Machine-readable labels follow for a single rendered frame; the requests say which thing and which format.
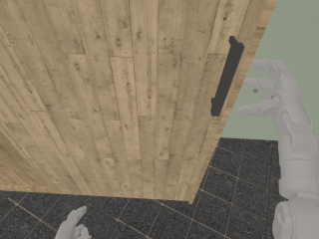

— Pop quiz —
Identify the handle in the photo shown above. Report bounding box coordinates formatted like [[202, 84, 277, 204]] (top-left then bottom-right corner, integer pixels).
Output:
[[210, 36, 245, 117]]

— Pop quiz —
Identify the wardrobe door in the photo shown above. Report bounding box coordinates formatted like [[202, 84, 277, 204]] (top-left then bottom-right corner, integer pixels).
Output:
[[0, 0, 267, 201], [0, 130, 50, 187]]

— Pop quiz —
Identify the robot right upper arm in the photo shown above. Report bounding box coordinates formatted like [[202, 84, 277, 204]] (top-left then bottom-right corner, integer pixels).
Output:
[[272, 200, 319, 239]]

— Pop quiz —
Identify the robot right forearm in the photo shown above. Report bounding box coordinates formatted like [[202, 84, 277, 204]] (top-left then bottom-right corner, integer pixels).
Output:
[[273, 104, 319, 207]]

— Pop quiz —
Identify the left robot hand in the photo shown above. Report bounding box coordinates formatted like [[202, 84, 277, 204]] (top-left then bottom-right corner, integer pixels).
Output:
[[55, 206, 92, 239]]

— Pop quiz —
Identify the right robot hand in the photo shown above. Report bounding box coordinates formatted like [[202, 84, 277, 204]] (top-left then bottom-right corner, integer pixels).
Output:
[[236, 59, 301, 118]]

